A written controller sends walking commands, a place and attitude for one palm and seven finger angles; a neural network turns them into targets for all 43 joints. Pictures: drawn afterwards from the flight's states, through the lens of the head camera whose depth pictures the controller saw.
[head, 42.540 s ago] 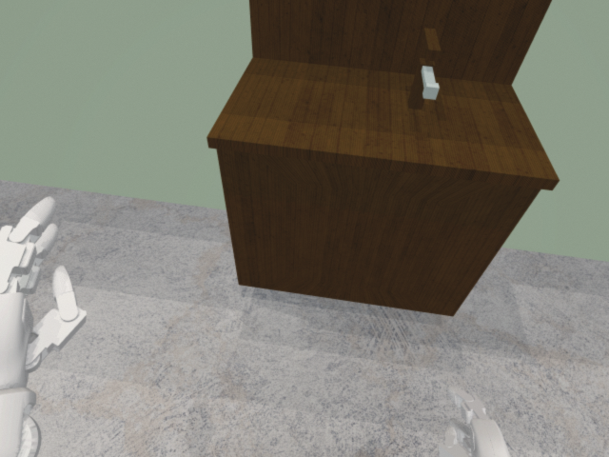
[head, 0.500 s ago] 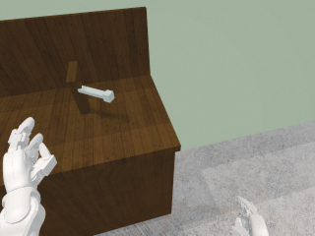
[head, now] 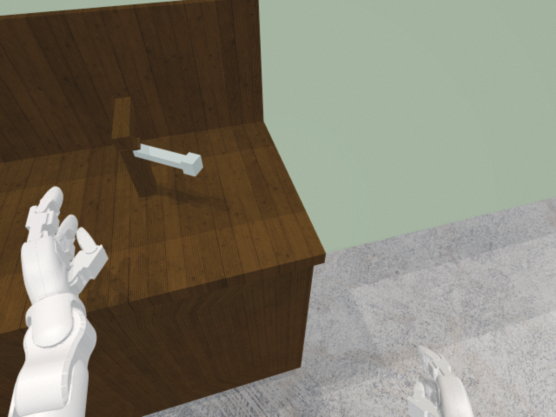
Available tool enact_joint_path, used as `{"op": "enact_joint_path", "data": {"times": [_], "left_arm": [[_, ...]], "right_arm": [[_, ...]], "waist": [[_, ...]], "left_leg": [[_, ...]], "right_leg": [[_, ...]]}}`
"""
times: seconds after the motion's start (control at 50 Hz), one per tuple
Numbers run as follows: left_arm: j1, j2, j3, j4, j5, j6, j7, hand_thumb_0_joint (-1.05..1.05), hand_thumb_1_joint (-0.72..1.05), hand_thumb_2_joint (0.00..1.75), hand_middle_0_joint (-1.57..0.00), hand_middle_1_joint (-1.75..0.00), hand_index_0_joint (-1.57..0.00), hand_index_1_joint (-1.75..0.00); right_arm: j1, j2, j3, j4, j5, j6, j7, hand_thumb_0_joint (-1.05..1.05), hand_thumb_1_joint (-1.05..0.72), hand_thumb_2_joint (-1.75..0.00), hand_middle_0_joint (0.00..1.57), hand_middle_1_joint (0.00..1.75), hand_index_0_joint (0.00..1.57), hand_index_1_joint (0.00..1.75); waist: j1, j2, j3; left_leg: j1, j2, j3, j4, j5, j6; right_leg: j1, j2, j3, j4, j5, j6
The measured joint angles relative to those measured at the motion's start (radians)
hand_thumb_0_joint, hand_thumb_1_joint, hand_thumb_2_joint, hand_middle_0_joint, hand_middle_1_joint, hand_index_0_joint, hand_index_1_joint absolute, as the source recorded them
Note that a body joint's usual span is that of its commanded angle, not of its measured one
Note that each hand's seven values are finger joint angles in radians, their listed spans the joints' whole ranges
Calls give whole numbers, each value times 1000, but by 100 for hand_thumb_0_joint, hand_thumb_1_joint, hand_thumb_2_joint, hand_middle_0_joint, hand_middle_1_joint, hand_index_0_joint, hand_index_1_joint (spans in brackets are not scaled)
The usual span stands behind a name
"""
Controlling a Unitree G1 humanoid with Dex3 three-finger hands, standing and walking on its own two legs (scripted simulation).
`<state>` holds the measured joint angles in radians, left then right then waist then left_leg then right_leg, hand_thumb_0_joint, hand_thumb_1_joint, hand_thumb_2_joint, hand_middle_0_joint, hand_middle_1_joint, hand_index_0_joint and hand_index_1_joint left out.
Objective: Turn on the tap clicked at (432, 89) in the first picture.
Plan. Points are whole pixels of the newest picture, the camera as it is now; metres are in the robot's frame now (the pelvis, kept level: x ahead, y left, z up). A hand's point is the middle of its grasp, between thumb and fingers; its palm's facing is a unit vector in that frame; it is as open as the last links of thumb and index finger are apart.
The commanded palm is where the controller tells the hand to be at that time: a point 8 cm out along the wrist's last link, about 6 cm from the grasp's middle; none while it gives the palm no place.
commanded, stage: reach beside the lever's end, fingers flat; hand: left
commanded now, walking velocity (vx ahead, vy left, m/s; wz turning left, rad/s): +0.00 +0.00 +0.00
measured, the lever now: (192, 164) +0.49 +0.21 +0.10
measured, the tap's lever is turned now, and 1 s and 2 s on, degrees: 53 53 53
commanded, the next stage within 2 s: push the lever round in 1.42 s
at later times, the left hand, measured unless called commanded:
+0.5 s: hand (110, 225) +0.33 +0.29 +0.11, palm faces +0.58 -0.81 -0.09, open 7.7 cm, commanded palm +0.29 +0.32 +0.11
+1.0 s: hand (112, 202) +0.39 +0.31 +0.09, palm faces +0.58 -0.81 -0.10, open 7.8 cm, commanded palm +0.34 +0.35 +0.09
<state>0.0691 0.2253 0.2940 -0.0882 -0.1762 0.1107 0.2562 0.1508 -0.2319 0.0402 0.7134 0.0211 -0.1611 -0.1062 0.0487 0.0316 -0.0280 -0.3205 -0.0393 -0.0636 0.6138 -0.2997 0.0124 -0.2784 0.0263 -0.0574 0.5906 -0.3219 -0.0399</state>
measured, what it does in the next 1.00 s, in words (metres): stands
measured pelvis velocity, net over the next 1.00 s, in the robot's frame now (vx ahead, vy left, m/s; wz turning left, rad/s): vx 0.01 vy -0.01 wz -0.03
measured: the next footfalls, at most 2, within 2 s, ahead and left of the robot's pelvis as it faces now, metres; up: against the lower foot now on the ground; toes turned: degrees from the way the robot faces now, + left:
none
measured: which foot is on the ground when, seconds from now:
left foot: down 0.00-1.00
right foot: down 0.00-1.00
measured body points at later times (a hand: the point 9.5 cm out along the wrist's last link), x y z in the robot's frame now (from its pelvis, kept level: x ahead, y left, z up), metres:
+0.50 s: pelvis +0.01 +0.00 +0.00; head +0.03 -0.01 +0.45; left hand +0.30 +0.33 +0.11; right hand +0.17 -0.24 -0.11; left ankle +0.01 +0.11 -0.73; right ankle +0.00 -0.09 -0.73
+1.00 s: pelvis +0.01 -0.01 -0.01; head +0.05 -0.01 +0.44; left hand +0.35 +0.35 +0.10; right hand +0.10 -0.28 -0.12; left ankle +0.01 +0.11 -0.73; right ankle +0.00 -0.09 -0.73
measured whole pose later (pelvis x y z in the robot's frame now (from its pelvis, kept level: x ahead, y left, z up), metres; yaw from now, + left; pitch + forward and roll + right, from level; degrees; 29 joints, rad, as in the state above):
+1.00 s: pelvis +0.01 -0.01 -0.01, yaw -2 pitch +8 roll -1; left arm -0.34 0.41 0.50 0.58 -0.12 -0.12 0.15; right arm 0.29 -0.27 0.00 0.72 0.02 -0.06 -0.08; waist -0.04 0.03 -0.08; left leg -0.49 -0.01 -0.05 0.70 -0.35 0.01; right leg -0.44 0.06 -0.05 0.64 -0.34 -0.05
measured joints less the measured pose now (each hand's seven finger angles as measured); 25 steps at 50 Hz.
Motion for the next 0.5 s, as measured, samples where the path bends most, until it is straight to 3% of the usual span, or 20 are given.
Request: {"op": "enact_joint_path", "data": {"times": [0.24, 0.5], "left_arm": [[-84, 16, 31, 123, 12, -6, -2, 2, 90, 90, -18, -22, -18, -22], [-202, 46, 69, 285, 32, -79, -19, 2, 90, 90, -17, -19, -16, -19]], "right_arm": [[20, 4, -9, -11, -1, 39, 15, 1, -90, -90, 21, 30, 20, 30], [36, -10, -18, 7, -1, 59, 12, 1, -90, -90, 21, 30, 20, 30]], "waist": [[-10, 1, -19], [-25, -4, -14]], "left_leg": [[-14, 0, 13, 1, -13, 5], [-63, 4, 4, 35, -25, 0]], "right_leg": [[-17, -1, 13, -1, -8, 6], [-62, 4, 3, 30, -20, -1]]}}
